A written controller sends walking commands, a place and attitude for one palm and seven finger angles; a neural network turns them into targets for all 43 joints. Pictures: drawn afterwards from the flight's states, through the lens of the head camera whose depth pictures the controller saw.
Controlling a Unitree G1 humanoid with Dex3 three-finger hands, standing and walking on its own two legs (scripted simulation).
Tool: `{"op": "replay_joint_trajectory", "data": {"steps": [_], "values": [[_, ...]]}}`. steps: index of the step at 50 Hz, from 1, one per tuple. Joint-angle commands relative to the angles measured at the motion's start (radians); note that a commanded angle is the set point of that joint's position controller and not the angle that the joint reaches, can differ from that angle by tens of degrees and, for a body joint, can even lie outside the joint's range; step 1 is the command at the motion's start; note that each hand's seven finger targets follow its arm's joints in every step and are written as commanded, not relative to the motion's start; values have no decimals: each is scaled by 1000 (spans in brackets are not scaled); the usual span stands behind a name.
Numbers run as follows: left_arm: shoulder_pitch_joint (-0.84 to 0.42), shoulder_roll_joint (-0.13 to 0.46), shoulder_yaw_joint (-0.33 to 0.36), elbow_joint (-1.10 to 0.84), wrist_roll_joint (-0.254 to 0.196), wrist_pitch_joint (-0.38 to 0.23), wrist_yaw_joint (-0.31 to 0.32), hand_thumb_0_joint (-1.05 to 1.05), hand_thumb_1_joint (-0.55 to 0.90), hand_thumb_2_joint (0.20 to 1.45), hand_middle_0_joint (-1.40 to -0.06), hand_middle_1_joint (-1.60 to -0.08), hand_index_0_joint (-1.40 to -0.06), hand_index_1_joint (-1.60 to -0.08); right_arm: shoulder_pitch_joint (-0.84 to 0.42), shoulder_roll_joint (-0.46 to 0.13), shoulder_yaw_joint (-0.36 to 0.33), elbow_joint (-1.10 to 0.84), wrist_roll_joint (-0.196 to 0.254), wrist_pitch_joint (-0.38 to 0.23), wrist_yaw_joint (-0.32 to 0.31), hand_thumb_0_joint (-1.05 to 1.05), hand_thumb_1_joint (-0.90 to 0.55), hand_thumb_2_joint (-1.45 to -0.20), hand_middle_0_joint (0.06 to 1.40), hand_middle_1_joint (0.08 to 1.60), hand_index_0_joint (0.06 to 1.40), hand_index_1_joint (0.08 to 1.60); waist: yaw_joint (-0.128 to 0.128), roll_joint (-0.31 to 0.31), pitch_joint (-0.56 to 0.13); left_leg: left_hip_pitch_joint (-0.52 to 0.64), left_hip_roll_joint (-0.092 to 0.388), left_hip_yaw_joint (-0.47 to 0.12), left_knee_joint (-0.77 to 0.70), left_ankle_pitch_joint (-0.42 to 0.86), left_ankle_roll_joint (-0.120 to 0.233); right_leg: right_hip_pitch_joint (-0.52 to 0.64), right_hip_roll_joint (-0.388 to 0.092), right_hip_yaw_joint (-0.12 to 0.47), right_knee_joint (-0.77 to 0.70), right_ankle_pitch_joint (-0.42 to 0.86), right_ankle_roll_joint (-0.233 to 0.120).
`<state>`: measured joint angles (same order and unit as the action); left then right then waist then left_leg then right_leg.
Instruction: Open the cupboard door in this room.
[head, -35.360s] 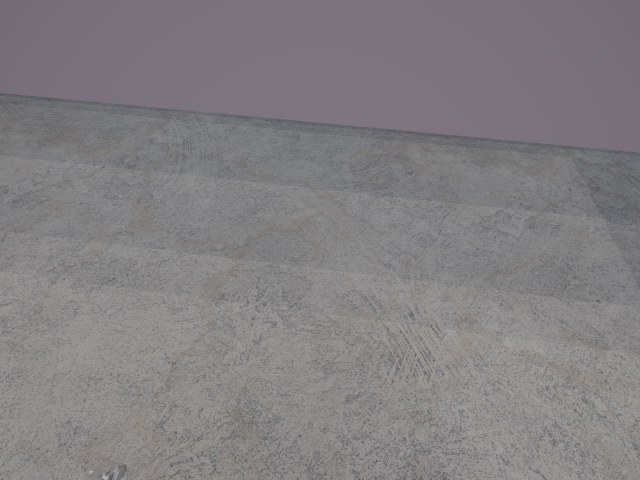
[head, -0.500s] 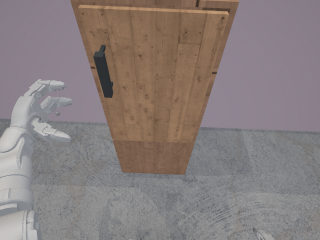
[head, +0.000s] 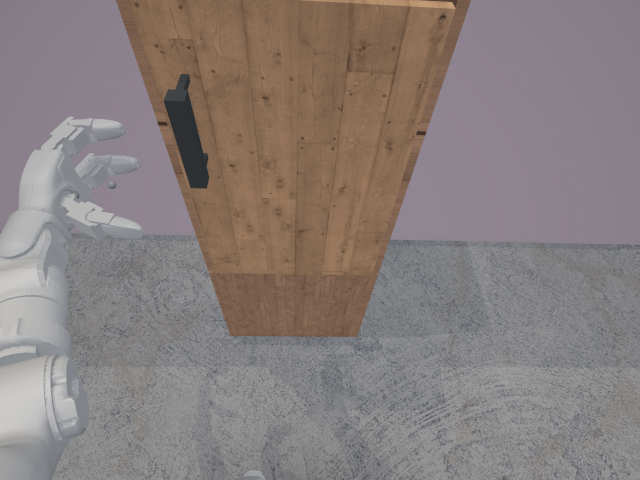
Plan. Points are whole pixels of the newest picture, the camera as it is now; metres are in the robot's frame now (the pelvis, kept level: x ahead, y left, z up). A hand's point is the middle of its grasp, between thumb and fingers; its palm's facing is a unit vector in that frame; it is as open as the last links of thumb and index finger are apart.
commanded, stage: move the hooked fingers beside the handle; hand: left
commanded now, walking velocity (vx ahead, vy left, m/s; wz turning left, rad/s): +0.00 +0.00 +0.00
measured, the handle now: (192, 133) +0.55 +0.18 +0.11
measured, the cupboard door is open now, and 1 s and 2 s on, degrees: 0 0 0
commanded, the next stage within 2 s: slide the fingers in behind the handle in 1.28 s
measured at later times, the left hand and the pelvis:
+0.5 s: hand (137, 149) +0.50 +0.24 +0.12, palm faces +0.01 -1.00 +0.00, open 14.0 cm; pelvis +0.00 +0.00 -0.01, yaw -1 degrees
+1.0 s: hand (139, 152) +0.50 +0.24 +0.11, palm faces +0.01 -1.00 +0.00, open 14.0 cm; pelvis +0.01 +0.00 -0.01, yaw -1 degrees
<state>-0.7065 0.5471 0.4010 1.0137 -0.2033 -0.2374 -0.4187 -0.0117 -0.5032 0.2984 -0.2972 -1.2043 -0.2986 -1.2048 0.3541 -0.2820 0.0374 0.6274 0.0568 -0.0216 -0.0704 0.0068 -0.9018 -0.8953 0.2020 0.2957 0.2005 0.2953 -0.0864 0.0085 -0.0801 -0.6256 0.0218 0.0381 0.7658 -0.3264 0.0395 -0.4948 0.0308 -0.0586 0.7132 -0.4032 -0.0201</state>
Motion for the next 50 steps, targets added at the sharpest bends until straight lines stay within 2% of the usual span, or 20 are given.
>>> {"op": "replay_joint_trajectory", "data": {"steps": [1, 4, 5, 13, 17, 20, 22, 24, 27, 28, 29, 30, 33, 36, 38, 40, 41, 43, 48, 50], "values": [[-463, 312, 51, -163, -13, -77, -5, 0, -500, 300, -300, -1200, -300, -1200, 86, -186, -71, -78, -7, -15, -8, 0, -900, -900, 200, 300, 200, 300, -14, 91, -331, 374, 3, -92, -51, 310, 3, -81, 19, 34, -80, 319, -1], [-491, 338, 64, -124, -11, -86, -8, 0, -500, 300, -300, -1200, -300, -1200, 98, -188, -70, -72, -7, -2, -9, 0, -900, -900, 200, 300, 200, 300, -21, 88, -347, 349, 1, -83, -36, 318, 7, -72, 20, 40, -71, 342, 2], [-522, 332, 46, -124, -5, -89, -10, 0, -500, 300, -300, -1200, -300, -1200, 99, -186, -68, -71, -8, 0, -8, 0, -900, -900, 200, 300, 200, 300, -25, 124, -334, 350, 2, -87, -37, 310, 4, -92, 21, 38, -69, 326, 1], [-609, 339, 33, -64, 15, -95, 3, 0, -500, 300, -300, -1200, -300, -1200, 138, -194, -70, -52, -13, 22, -6, 0, -900, -900, 200, 300, 200, 300, -53, 126, -358, 343, 6, -94, -18, 294, 7, -141, 26, 39, -62, 295, 4], [-640, 389, 67, -27, 32, -101, 28, 0, -500, 300, -300, -1200, -300, -1200, 165, -201, -70, -43, -21, 33, -6, 0, -900, -900, 200, 300, 200, 300, -57, 113, -361, 320, 9, -100, -7, 286, 8, -147, 29, 38, -55, 277, 1], [-706, 389, 40, 26, 52, -94, 34, 0, -500, 300, -300, -1200, -300, -1200, 179, -202, -64, -36, -21, 38, -5, 0, -900, -900, 200, 300, 200, 300, -85, 111, -343, 288, 10, -101, 0, 254, 10, -175, 28, 43, -56, 259, 9], [-736, 446, 80, 19, 58, -104, 40, 0, -500, 300, -300, -1200, -300, -1200, 199, -209, -65, -33, -27, 40, -7, 0, -900, -900, 200, 300, 200, 300, -78, 117, -380, 290, 10, -105, 10, 274, 9, -161, 29, 45, -47, 269, 5], [-760, 418, 47, 37, 73, -103, 42, 0, -500, 300, -300, -1200, -300, -1200, 203, -205, -64, -31, -28, 42, -4, 0, -900, -900, 200, 300, 200, 300, -95, 152, -396, 312, 14, -106, 19, 282, 7, -202, 30, 43, -44, 264, 9], [-672, 473, 102, 84, 75, -98, 38, 0, -500, 300, -300, -1200, -300, -1200, 224, -211, -64, -41, -33, 50, -1, 0, -900, -900, 200, 300, 200, 300, -66, 129, -412, 278, 12, -101, 26, 307, 8, -161, 35, 43, -32, 291, 4], [-680, 442, 74, 61, 74, -98, 31, 0, -500, 300, -300, -1200, -300, -1200, 221, -207, -64, -48, -31, 53, 0, 0, -900, -900, 200, 300, 200, 300, -75, 130, -432, 288, 13, -95, 28, 329, 9, -157, 33, 44, -28, 322, 10], [-649, 465, 98, 70, 78, -95, 29, 0, -500, 300, -300, -1200, -300, -1200, 227, -207, -66, -51, -33, 58, 1, 0, -900, -900, 200, 300, 200, 300, -58, 130, -432, 282, 14, -95, 31, 342, 6, -152, 35, 40, -24, 330, 8], [-649, 443, 78, 58, 76, -91, 25, 0, -500, 300, -300, -1200, -300, -1200, 223, -206, -66, -56, -31, 62, 5, 0, -900, -900, 200, 300, 200, 300, -64, 147, -426, 283, 12, -89, 31, 336, 7, -161, 36, 41, -26, 329, 10], [-622, 485, 118, 45, 70, -91, 19, 0, -500, 300, -300, -1200, -300, -1200, 230, -209, -69, -66, -30, 75, 3, 0, -900, -900, 200, 300, 200, 300, -53, 118, -434, 263, 12, -83, 32, 355, 11, -126, 40, 42, -22, 365, 11], [-678, 456, 92, -39, 67, -108, 20, 0, -500, 300, -300, -1200, -300, -1200, 230, -202, -73, -64, -31, 81, 6, 0, -900, -900, 200, 300, 200, 300, -66, 173, -448, 318, 15, -89, 36, 376, 8, -153, 44, 38, -23, 360, 8], [-658, 443, 105, -102, 56, -127, 25, 0, -500, 300, -300, -1200, -300, -1200, 229, -199, -80, -63, -33, 83, 11, 0, -900, -900, 200, 300, 200, 300, -50, 213, -514, 401, 18, -98, 43, 447, 2, -161, 49, 32, -17, 381, 3], [-638, 401, 84, -71, 44, -115, 23, 0, -500, 300, -300, -1200, -300, -1200, 223, -196, -80, -54, -30, 86, 11, 0, -900, -900, 200, 300, 200, 300, -65, 166, -467, 386, 22, -101, 40, 428, 3, -176, 50, 26, -26, 366, 5], [-645, 385, 69, -60, 44, -107, 23, 0, -500, 300, -300, -1200, -300, -1200, 219, -195, -79, -50, -29, 87, 12, 0, -900, -900, 200, 300, 200, 300, -68, 180, -439, 375, 21, -98, 36, 411, 4, -184, 48, 27, -32, 357, 5], [-636, 391, 70, -28, 51, -90, 29, 0, -500, 300, -300, -1200, -300, -1200, 219, -199, -78, -46, -27, 91, 10, 0, -900, -900, 200, 300, 200, 300, -70, 160, -405, 357, 21, -101, 32, 410, 6, -192, 46, 25, -32, 355, 4], [-662, 353, 40, -52, 55, -95, 46, 0, -500, 300, -300, -1200, -300, -1200, 208, -193, -76, -51, -29, 90, 13, 0, -900, -900, 200, 300, 200, 300, -74, 186, -414, 386, 20, -108, 38, 428, 1, -212, 43, 24, -26, 352, 2], [-688, 353, 35, -37, 56, -99, 54, 0, -500, 300, -300, -1200, -300, -1200, 205, -195, -73, -48, -30, 88, 12, 0, -900, -900, 200, 300, 200, 300, -86, 157, -388, 368, 23, -116, 34, 394, 0, -223, 44, 21, -25, 325, 2]]}}
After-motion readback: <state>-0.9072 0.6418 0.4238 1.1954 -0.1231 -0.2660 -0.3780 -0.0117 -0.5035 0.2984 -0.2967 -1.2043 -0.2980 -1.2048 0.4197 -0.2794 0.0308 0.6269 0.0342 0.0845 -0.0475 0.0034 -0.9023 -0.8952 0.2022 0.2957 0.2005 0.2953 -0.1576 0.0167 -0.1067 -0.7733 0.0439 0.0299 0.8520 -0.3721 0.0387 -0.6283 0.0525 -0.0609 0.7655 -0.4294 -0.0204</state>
